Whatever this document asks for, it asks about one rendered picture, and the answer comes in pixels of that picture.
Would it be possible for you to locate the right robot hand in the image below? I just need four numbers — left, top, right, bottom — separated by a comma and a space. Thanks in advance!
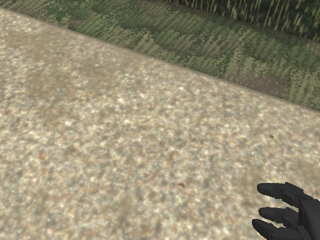
252, 182, 320, 240

